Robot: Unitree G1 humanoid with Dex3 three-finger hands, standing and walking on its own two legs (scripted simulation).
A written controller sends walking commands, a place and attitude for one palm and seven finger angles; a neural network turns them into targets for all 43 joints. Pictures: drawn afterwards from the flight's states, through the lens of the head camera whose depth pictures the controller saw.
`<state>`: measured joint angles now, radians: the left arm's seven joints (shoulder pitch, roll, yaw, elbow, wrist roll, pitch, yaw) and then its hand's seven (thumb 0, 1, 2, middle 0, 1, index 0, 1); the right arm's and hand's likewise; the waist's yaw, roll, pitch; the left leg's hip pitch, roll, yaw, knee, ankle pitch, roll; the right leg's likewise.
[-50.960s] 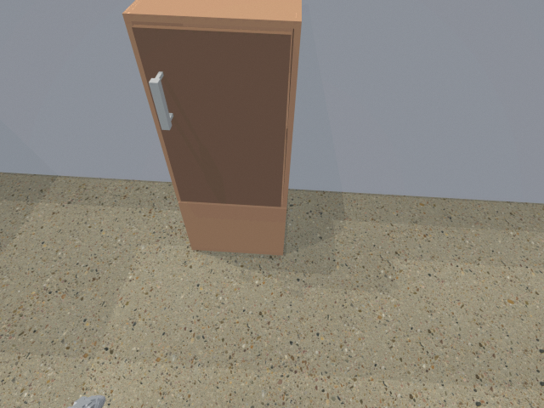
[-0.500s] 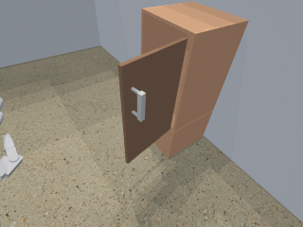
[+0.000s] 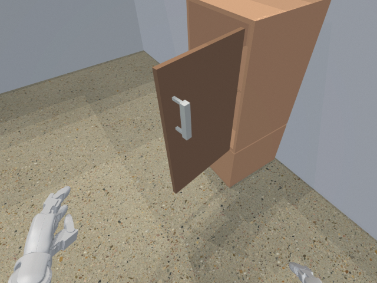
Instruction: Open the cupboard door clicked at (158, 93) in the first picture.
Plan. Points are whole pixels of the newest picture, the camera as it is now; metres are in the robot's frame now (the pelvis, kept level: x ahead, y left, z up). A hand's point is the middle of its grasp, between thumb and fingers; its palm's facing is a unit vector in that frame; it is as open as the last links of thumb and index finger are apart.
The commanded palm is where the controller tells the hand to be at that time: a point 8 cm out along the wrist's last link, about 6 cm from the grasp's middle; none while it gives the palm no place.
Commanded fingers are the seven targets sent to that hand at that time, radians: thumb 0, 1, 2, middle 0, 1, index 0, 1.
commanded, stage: let the arm hang, fingers relaxed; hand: left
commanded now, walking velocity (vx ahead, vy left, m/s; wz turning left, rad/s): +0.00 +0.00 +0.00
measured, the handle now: (181, 118) +0.57 +0.06 +0.03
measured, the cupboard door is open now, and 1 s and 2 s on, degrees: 100 100 100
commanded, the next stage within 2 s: look to check the result in 0.98 s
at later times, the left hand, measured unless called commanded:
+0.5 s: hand out of the picture -0.03 +0.17 -0.15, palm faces +0.05 -0.98 -0.22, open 7.3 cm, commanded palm none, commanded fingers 0.00 0.90 0.90 -0.20 -0.30 -0.20 -0.30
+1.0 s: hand out of the picture -0.01 +0.16 -0.15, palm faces +0.05 -0.98 -0.17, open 7.4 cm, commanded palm none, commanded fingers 0.00 0.90 0.90 -0.20 -0.30 -0.20 -0.30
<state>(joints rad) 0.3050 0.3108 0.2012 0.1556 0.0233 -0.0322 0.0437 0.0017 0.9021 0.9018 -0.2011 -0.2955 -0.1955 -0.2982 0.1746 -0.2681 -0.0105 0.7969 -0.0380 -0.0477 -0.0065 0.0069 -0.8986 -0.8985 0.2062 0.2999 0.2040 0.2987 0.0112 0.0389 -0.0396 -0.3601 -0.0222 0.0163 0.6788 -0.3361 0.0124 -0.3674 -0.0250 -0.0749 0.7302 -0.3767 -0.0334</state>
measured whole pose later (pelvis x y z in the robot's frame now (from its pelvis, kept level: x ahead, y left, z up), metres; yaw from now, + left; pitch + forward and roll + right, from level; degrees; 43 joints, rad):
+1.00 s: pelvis +0.01 +0.00 +0.03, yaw -1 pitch -2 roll +0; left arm 0.30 0.12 0.01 1.15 0.00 -0.01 0.04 0.01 0.92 0.90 -0.20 -0.30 -0.20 -0.30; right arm 0.29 -0.10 0.01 1.15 -0.03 0.00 -0.04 0.00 -0.91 -0.90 0.20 0.30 0.20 0.30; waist 0.00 0.00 0.04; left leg -0.18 0.00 0.02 0.42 -0.21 0.00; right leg -0.17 0.01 -0.07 0.42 -0.23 -0.04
